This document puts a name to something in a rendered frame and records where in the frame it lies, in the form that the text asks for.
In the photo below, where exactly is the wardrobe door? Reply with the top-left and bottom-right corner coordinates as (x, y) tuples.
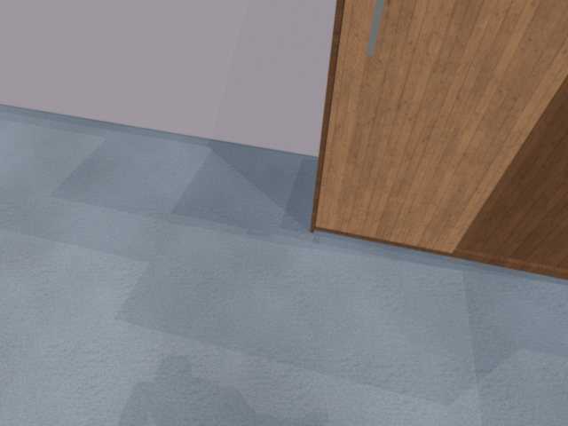
(315, 0), (568, 253)
(456, 75), (568, 269)

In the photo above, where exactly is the handle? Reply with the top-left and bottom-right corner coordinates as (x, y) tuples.
(366, 0), (384, 56)

